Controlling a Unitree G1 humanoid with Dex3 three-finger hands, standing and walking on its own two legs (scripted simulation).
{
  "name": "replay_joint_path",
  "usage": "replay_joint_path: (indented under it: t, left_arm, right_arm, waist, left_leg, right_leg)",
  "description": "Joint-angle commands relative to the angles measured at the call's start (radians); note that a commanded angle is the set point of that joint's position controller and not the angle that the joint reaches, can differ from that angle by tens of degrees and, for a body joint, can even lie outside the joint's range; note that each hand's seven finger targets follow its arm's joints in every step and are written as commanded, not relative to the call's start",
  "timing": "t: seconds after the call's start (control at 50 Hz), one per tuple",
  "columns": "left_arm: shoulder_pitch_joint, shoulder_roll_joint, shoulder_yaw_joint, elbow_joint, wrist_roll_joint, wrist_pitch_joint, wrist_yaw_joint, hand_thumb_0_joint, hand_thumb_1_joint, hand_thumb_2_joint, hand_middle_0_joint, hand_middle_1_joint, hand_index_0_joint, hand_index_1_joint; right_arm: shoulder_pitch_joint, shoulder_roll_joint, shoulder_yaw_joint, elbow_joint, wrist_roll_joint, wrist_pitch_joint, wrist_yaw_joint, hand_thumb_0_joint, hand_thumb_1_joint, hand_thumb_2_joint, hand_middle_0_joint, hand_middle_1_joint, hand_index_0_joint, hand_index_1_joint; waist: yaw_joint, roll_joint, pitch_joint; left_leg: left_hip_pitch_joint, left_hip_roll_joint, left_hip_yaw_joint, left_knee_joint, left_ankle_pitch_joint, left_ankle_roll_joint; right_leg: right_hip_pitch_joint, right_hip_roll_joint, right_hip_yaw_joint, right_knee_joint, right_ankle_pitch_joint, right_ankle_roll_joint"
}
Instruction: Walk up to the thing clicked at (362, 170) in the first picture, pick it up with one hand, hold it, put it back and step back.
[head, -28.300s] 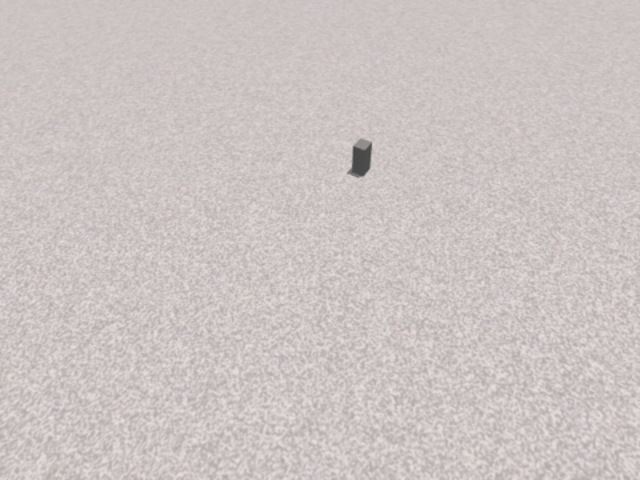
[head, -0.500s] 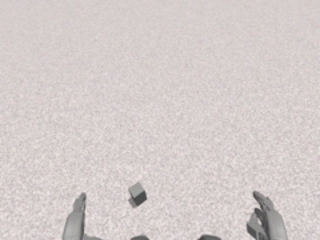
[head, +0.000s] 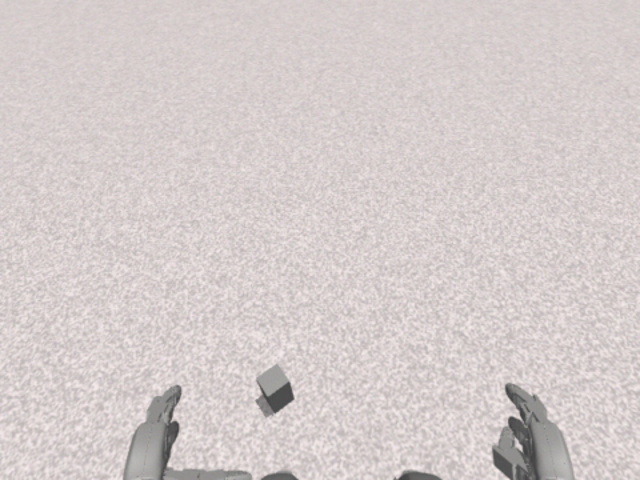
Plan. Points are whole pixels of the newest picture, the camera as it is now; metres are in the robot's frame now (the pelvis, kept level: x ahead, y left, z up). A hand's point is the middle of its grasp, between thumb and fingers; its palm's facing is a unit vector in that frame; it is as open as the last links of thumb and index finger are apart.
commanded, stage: stand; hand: left
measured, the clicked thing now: (276, 389) +0.44 +0.18 -0.65
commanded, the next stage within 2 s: none
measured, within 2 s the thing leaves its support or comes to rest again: neither
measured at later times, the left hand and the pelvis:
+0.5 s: hand out of the picture +0.08 +0.25 -0.11, palm faces +0.00 -0.94 -0.35, open 7.5 cm; pelvis +0.00 +0.01 +0.03, yaw +0 degrees
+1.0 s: hand out of the picture +0.03 +0.26 -0.10, palm faces +0.02 -0.93 -0.36, open 7.4 cm; pelvis -0.01 +0.00 +0.06, yaw +1 degrees
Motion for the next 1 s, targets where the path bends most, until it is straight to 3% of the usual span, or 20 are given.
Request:
replay_joint_path:
  t: [0.0,0.08,0.1,0.12,0.14,0.22,0.28,0.36,0.4,0.54,0.66,0.76,0.86,0.98]
  left_arm:
    - [-0.036,0.099,0.056,-0.193,0.006,-0.052,0.007,0.000,0.406,0.900,-0.200,-0.300,-0.200,-0.301]
    - [-0.013,0.107,0.062,-0.201,0.006,-0.051,0.008,0.000,0.726,0.900,-0.200,-0.300,-0.200,-0.301]
    - [-0.205,0.212,0.095,0.150,0.102,-0.163,-0.040,0.000,0.806,0.900,-0.200,-0.300,-0.200,-0.301]
    - [-0.159,0.229,0.104,0.265,0.110,-0.207,-0.067,0.000,0.886,0.900,-0.200,-0.300,-0.200,-0.301]
    - [-0.170,0.238,0.100,0.302,0.110,-0.232,-0.078,0.000,0.900,0.900,-0.200,-0.300,-0.200,-0.301]
    - [-0.225,0.252,0.088,0.431,0.064,-0.273,-0.109,0.000,0.900,0.900,-0.200,-0.300,-0.200,-0.301]
    - [-0.242,0.247,0.082,0.544,0.052,-0.282,-0.110,0.000,0.900,0.900,-0.200,-0.300,-0.200,-0.301]
    - [-0.273,0.256,0.077,0.657,0.057,-0.293,-0.110,0.000,0.900,0.900,-0.200,-0.300,-0.200,-0.301]
    - [-0.276,0.255,0.073,0.707,0.054,-0.294,-0.110,0.000,0.900,0.900,-0.200,-0.300,-0.200,-0.301]
    - [-0.288,0.286,0.065,0.860,0.038,-0.295,-0.103,0.000,0.900,0.900,-0.200,-0.300,-0.200,-0.301]
    - [-0.297,0.293,0.054,0.963,0.036,-0.281,-0.107,0.000,0.900,0.900,-0.200,-0.300,-0.200,-0.301]
    - [-0.306,0.301,0.047,1.021,0.036,-0.290,-0.109,0.000,0.900,0.900,-0.200,-0.300,-0.200,-0.301]
    - [-0.331,0.313,0.049,1.058,0.036,-0.287,-0.109,0.000,0.900,0.900,-0.200,-0.300,-0.200,-0.301]
    - [-0.343,0.316,0.048,1.083,0.034,-0.289,-0.110,0.000,0.900,0.900,-0.200,-0.300,-0.200,-0.301]
  right_arm:
    - [-0.069,-0.120,-0.049,-0.156,-0.004,-0.052,-0.013,0.000,-0.900,-0.900,0.200,0.300,0.200,0.300]
    - [-0.061,-0.121,-0.052,-0.161,-0.005,-0.052,-0.014,0.000,-0.900,-0.900,0.200,0.300,0.200,0.300]
    - [-0.119,-0.267,-0.086,0.050,-0.115,0.019,0.046,0.000,-0.900,-0.900,0.200,0.300,0.200,0.300]
    - [-0.090,-0.255,-0.098,0.096,-0.126,0.050,0.080,0.000,-0.900,-0.900,0.200,0.300,0.200,0.300]
    - [-0.094,-0.242,-0.096,0.106,-0.118,0.064,0.097,0.000,-0.900,-0.900,0.200,0.300,0.200,0.300]
    - [-0.107,-0.244,-0.097,0.148,-0.069,0.072,0.150,0.000,-0.900,-0.900,0.200,0.300,0.200,0.300]
    - [-0.130,-0.248,-0.107,0.195,-0.063,0.079,0.162,0.000,-0.900,-0.900,0.200,0.300,0.200,0.300]
    - [-0.153,-0.258,-0.106,0.249,-0.065,0.089,0.168,0.000,-0.900,-0.900,0.200,0.300,0.200,0.300]
    - [-0.157,-0.268,-0.104,0.274,-0.062,0.093,0.168,0.000,-0.900,-0.900,0.200,0.300,0.200,0.300]
    - [-0.135,-0.289,-0.098,0.382,-0.048,0.104,0.163,0.000,-0.900,-0.900,0.200,0.300,0.200,0.300]
    - [-0.161,-0.312,-0.090,0.453,-0.043,0.118,0.164,0.000,-0.900,-0.900,0.200,0.300,0.200,0.300]
    - [-0.162,-0.304,-0.084,0.496,-0.035,0.116,0.166,0.000,-0.900,-0.900,0.200,0.300,0.200,0.300]
    - [-0.164,-0.309,-0.086,0.524,-0.037,0.124,0.168,0.000,-0.900,-0.900,0.200,0.300,0.200,0.300]
    - [-0.166,-0.304,-0.081,0.546,-0.035,0.123,0.169,0.000,-0.900,-0.900,0.200,0.300,0.200,0.300]
  waist:
    - [-0.005,0.027,-0.098]
    - [-0.004,0.002,-0.116]
    - [0.027,-0.070,0.025]
    - [0.032,-0.110,-0.050]
    - [0.022,-0.111,-0.057]
    - [0.029,-0.028,-0.023]
    - [0.034,0.000,-0.033]
    - [0.035,0.020,0.034]
    - [0.036,0.026,0.053]
    - [0.020,-0.017,0.057]
    - [0.027,0.026,0.117]
    - [0.026,-0.011,0.117]
    - [0.023,-0.020,0.142]
    - [0.020,-0.024,0.128]
  left_leg:
    - [0.062,-0.029,0.024,-0.166,0.196,0.014]
    - [0.073,-0.027,0.024,-0.150,0.253,0.016]
    - [0.108,0.004,-0.028,-0.186,0.401,0.044]
    - [0.144,0.010,-0.003,-0.167,0.402,0.066]
    - [0.161,0.010,-0.004,-0.174,0.410,0.074]
    - [0.229,0.006,-0.029,-0.280,0.288,0.077]
    - [0.257,0.015,-0.049,-0.325,0.287,0.072]
    - [0.248,0.034,-0.085,-0.427,0.191,0.071]
    - [0.260,0.044,-0.098,-0.465,0.198,0.072]
    - [0.379,0.047,-0.083,-0.516,0.374,0.052]
    - [0.345,0.063,-0.118,-0.656,0.169,0.045]
    - [0.406,0.056,-0.099,-0.655,0.260,0.036]
    - [0.374,0.053,-0.100,-0.680,0.184,0.035]
    - [0.419,0.056,-0.086,-0.663,0.256,0.033]
  right_leg:
    - [0.075,0.025,-0.015,-0.146,0.164,-0.016]
    - [0.096,0.026,-0.015,-0.141,0.219,-0.013]
    - [0.199,-0.063,0.075,-0.168,0.284,-0.070]
    - [0.245,-0.085,0.105,-0.177,0.342,-0.091]
    - [0.248,-0.088,0.126,-0.182,0.364,-0.102]
    - [0.237,-0.088,0.127,-0.227,0.264,-0.079]
    - [0.274,-0.085,0.103,-0.252,0.249,-0.064]
    - [0.299,-0.075,0.085,-0.322,0.166,-0.053]
    - [0.324,-0.075,0.080,-0.347,0.194,-0.047]
    - [0.398,-0.107,0.094,-0.446,0.315,-0.040]
    - [0.444,-0.095,0.076,-0.504,0.207,-0.026]
    - [0.453,-0.113,0.090,-0.553,0.233,-0.020]
    - [0.454,-0.111,0.089,-0.584,0.171,-0.014]
    - [0.445,-0.124,0.102,-0.614,0.193,-0.017]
